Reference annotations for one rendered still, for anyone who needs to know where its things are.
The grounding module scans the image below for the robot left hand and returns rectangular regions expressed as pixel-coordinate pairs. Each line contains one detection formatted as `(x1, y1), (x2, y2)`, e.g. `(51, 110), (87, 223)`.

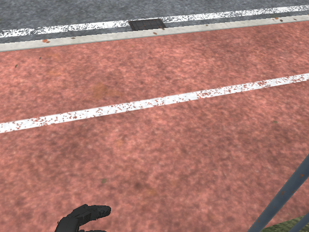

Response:
(54, 204), (111, 232)

